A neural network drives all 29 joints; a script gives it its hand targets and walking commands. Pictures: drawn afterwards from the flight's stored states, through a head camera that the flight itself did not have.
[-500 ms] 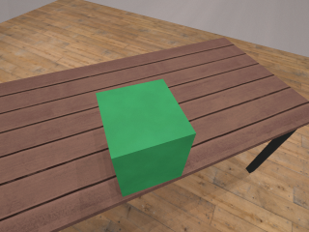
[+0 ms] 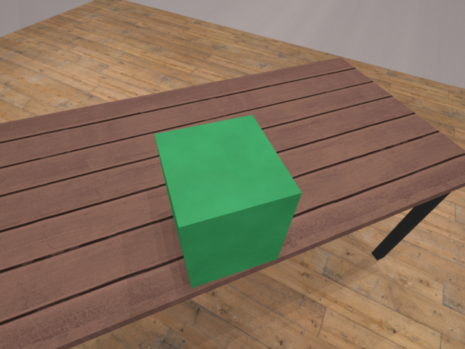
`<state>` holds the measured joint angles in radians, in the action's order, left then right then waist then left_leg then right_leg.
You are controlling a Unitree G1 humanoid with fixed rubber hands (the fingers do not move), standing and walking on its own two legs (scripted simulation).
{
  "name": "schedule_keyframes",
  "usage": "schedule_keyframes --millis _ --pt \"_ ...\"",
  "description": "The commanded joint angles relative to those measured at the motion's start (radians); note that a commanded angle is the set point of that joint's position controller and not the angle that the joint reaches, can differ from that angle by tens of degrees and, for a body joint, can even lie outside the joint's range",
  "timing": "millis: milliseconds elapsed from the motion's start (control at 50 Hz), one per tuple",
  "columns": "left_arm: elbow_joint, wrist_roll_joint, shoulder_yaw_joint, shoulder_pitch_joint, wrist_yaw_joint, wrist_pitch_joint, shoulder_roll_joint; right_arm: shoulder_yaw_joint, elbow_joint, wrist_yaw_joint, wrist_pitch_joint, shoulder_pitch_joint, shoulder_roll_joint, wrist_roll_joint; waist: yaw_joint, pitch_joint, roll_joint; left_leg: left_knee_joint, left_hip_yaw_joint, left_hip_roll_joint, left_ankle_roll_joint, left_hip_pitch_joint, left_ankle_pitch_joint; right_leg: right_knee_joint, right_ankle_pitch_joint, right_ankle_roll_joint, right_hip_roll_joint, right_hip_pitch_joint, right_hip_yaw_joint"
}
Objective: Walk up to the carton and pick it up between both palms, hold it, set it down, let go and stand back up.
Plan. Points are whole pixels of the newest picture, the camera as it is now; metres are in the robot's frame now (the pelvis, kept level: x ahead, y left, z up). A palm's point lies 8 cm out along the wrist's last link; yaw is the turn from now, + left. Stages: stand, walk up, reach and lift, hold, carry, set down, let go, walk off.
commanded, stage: walk up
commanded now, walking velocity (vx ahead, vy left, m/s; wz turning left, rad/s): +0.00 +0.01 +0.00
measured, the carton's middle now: (221, 202) +0.41 +0.02 -0.01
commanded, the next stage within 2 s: none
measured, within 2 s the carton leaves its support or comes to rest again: neither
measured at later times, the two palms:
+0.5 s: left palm out of the picture -0.05 +0.20 -0.15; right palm out of the picture -0.04 -0.19 -0.15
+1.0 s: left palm out of the picture -0.06 +0.22 -0.15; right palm out of the picture -0.04 -0.21 -0.15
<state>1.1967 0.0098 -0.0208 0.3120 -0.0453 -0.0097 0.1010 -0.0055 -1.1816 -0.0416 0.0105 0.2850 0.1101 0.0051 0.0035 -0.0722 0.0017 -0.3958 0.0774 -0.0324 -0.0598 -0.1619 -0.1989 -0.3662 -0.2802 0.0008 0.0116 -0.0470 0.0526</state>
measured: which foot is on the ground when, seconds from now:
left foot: down 0.00-1.00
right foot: down 0.00-1.00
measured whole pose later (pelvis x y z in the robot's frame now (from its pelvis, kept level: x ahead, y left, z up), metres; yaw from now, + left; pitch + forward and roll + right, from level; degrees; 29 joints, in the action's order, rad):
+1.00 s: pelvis -0.03 +0.01 +0.00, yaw +0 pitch -1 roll +0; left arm 1.12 0.02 0.01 0.32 -0.04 0.01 0.12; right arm 0.01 -1.11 -0.04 -0.01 0.28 0.13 0.01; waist 0.00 -0.04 -0.01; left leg -0.42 0.08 -0.04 -0.08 -0.25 -0.16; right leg -0.45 -0.27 -0.01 0.03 -0.16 0.06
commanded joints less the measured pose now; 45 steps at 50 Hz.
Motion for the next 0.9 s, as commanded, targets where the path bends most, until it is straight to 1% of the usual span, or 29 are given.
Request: schedule_keyframes --millis 0,60,80,100,140,180,220,260,280,320,380,400,440,460,500,540,580,600,620,640,660,680,720,740,760,780,820,840,880 --pt "-0.003 -0.002 0.010 0.101 -0.004 -0.003 0.067 0.009 0.006 -0.003 0.004 0.104 0.077 0.000 0.000 -0.052 0.005 0.082 -0.157 0.129 -0.003 -0.001 0.092 0.068 0.110 0.030 0.099 -0.108 -0.088" --pt "-0.002 -0.001 0.008 0.108 -0.002 -0.005 0.064 0.006 0.009 -0.003 0.008 0.098 0.071 0.000 -0.004 -0.039 0.010 0.080 -0.154 0.131 -0.005 0.015 0.113 0.067 0.123 0.030 0.103 -0.109 -0.092" --pt "-0.001 -0.002 0.008 0.108 -0.002 -0.005 0.064 0.004 0.008 -0.003 0.008 0.098 0.066 0.001 -0.003 -0.044 0.016 0.080 -0.156 0.130 -0.006 0.014 0.102 0.067 0.114 0.032 0.101 -0.116 -0.092" --pt "-0.003 -0.003 0.006 0.104 -0.002 -0.006 0.059 0.005 0.007 -0.002 0.008 0.104 0.071 0.000 0.000 -0.045 -0.003 0.082 -0.154 0.127 -0.003 0.009 0.100 0.070 0.114 0.032 0.104 -0.112 -0.097" --pt "-0.006 -0.003 0.008 0.112 -0.002 -0.005 0.069 0.004 0.012 -0.002 0.008 0.102 0.066 0.001 -0.001 -0.036 -0.012 0.084 -0.158 0.126 -0.004 0.009 0.085 0.065 0.107 0.030 0.101 -0.115 -0.095" --pt "-0.005 -0.002 0.009 0.114 -0.002 -0.004 0.070 0.004 0.009 -0.002 0.008 0.109 0.071 -0.001 0.000 -0.048 -0.009 0.086 -0.160 0.128 -0.005 -0.002 0.079 0.060 0.109 0.027 0.101 -0.116 -0.090" --pt "-0.007 -0.001 0.010 0.113 -0.002 -0.002 0.069 0.003 0.012 -0.002 0.008 0.109 0.071 -0.001 0.001 -0.053 0.009 0.091 -0.164 0.129 -0.007 -0.011 0.063 0.056 0.100 0.027 0.098 -0.121 -0.085" --pt "-0.009 -0.002 0.008 0.113 -0.002 -0.001 0.063 0.003 0.015 -0.002 0.008 0.110 0.071 -0.002 0.001 -0.055 0.000 0.094 -0.167 0.127 -0.006 -0.017 0.057 0.051 0.105 0.026 0.098 -0.124 -0.083" --pt "-0.008 -0.001 0.010 0.119 -0.001 -0.001 0.058 0.006 0.017 -0.002 0.008 0.108 0.072 0.001 -0.002 -0.051 0.007 0.090 -0.165 0.128 -0.006 -0.015 0.059 0.051 0.102 0.027 0.099 -0.123 -0.086" --pt "-0.009 -0.002 0.011 0.118 -0.003 -0.002 0.065 0.007 0.022 -0.003 0.010 0.105 0.078 0.000 -0.002 -0.045 0.003 0.084 -0.165 0.130 -0.009 -0.007 0.086 0.042 0.113 0.024 0.101 -0.130 -0.085" --pt "-0.012 -0.004 0.014 0.119 -0.003 -0.001 0.069 0.005 0.024 -0.001 0.009 0.114 0.071 0.000 0.002 -0.035 -0.007 0.088 -0.171 0.131 -0.010 -0.016 0.065 0.042 0.093 0.025 0.097 -0.125 -0.081" --pt "-0.015 -0.002 0.014 0.121 -0.002 -0.001 0.065 0.008 0.029 -0.002 0.009 0.104 0.072 0.003 -0.004 -0.042 -0.007 0.088 -0.171 0.129 -0.012 -0.015 0.067 0.040 0.096 0.026 0.099 -0.132 -0.083" --pt "-0.017 -0.003 0.014 0.121 -0.002 -0.001 0.068 0.008 0.033 -0.003 0.010 0.104 0.074 0.002 -0.004 -0.034 0.007 0.087 -0.173 0.133 -0.014 -0.011 0.074 0.035 0.098 0.025 0.099 -0.133 -0.080" --pt "-0.018 -0.004 0.016 0.117 -0.002 -0.001 0.073 0.007 0.036 -0.003 0.010 0.101 0.075 0.001 -0.004 -0.034 -0.008 0.083 -0.170 0.131 -0.012 -0.010 0.086 0.032 0.107 0.025 0.100 -0.135 -0.083" --pt "-0.021 -0.004 0.017 0.120 -0.003 0.001 0.073 0.009 0.037 -0.004 0.010 0.101 0.073 0.000 -0.006 -0.036 -0.019 0.085 -0.173 0.133 -0.015 -0.020 0.083 0.021 0.105 0.021 0.100 -0.134 -0.077" --pt "-0.029 -0.002 0.018 0.115 -0.003 0.003 0.072 0.013 0.043 -0.004 0.007 0.104 0.078 0.001 0.001 -0.029 -0.012 0.082 -0.175 0.136 -0.014 -0.011 0.069 0.017 0.096 0.024 0.098 -0.153 -0.073" --pt "-0.033 0.000 0.022 0.110 -0.005 0.004 0.083 0.017 0.050 -0.005 0.005 0.098 0.086 0.001 0.002 -0.035 -0.016 0.077 -0.176 0.138 -0.016 -0.018 0.082 0.010 0.106 0.021 0.097 -0.157 -0.072" --pt "-0.035 -0.002 0.023 0.110 -0.006 0.004 0.082 0.018 0.052 -0.006 0.005 0.105 0.090 0.002 0.004 -0.035 0.005 0.068 -0.174 0.141 -0.020 -0.016 0.114 0.006 0.111 0.022 0.101 -0.159 -0.074" --pt "-0.039 -0.003 0.026 0.108 -0.005 0.004 0.085 0.019 0.055 -0.005 0.005 0.103 0.090 0.004 0.003 -0.020 0.008 0.059 -0.174 0.142 -0.021 -0.012 0.129 0.003 0.112 0.022 0.100 -0.158 -0.073" --pt "-0.046 -0.001 0.027 0.104 -0.007 0.005 0.088 0.023 0.062 -0.007 0.005 0.101 0.099 0.002 0.004 -0.024 -0.010 0.050 -0.170 0.144 -0.023 -0.011 0.161 -0.010 0.121 0.021 0.102 -0.165 -0.069" --pt "-0.055 -0.004 0.034 0.100 -0.008 0.007 0.099 0.029 0.071 -0.009 0.004 0.091 0.111 0.004 -0.001 -0.016 -0.017 0.036 -0.175 0.154 -0.027 -0.011 0.209 -0.034 0.131 0.020 0.099 -0.167 -0.063" --pt "-0.061 -0.002 0.037 0.095 -0.010 0.009 0.107 0.033 0.078 -0.011 0.002 0.086 0.120 0.004 0.003 -0.013 -0.015 0.015 -0.172 0.161 -0.030 -0.010 0.268 -0.055 0.138 0.016 0.098 -0.181 -0.056" --pt "-0.077 -0.002 0.044 0.086 -0.013 0.014 0.111 0.040 0.093 -0.014 -0.004 0.083 0.132 0.005 0.003 0.015 -0.029 0.000 -0.181 0.179 -0.040 -0.019 0.294 -0.090 0.122 0.014 0.093 -0.186 -0.042" --pt "-0.084 -0.002 0.042 0.091 -0.012 0.017 0.101 0.043 0.100 -0.014 -0.008 0.078 0.139 0.004 -0.002 0.024 -0.043 0.011 -0.186 0.180 -0.044 -0.030 0.238 -0.094 0.092 0.015 0.089 -0.183 -0.040" --pt "-0.083 0.001 0.041 0.092 -0.012 0.020 0.094 0.045 0.106 -0.014 -0.012 0.075 0.134 0.003 -0.001 0.022 -0.030 0.030 -0.194 0.182 -0.044 -0.038 0.154 -0.091 0.066 0.018 0.083 -0.192 -0.040" --pt "-0.083 0.003 0.041 0.094 -0.010 0.022 0.087 0.041 0.108 -0.013 -0.016 0.071 0.122 0.003 -0.003 0.027 -0.037 0.060 -0.206 0.181 -0.045 -0.061 0.041 -0.081 0.040 0.021 0.080 -0.183 -0.040" --pt "-0.069 0.008 0.033 0.115 -0.003 0.025 0.063 0.031 0.106 -0.006 -0.022 0.075 0.094 0.003 -0.008 0.011 -0.022 0.137 -0.228 0.164 -0.034 -0.112 -0.229 -0.030 -0.054 0.031 0.067 -0.166 -0.051" --pt "-0.070 0.011 0.030 0.113 0.000 0.023 0.055 0.032 0.101 -0.004 -0.025 0.067 0.089 0.003 -0.011 -0.006 -0.023 0.155 -0.227 0.152 -0.026 -0.124 -0.271 -0.014 -0.078 0.036 0.067 -0.166 -0.059" --pt "-0.071 0.011 0.031 0.114 0.003 0.018 0.059 0.032 0.098 0.001 -0.023 0.066 0.092 0.005 -0.009 -0.034 -0.029 0.164 -0.231 0.142 -0.020 -0.123 -0.249 -0.003 -0.067 0.036 0.064 -0.180 -0.065"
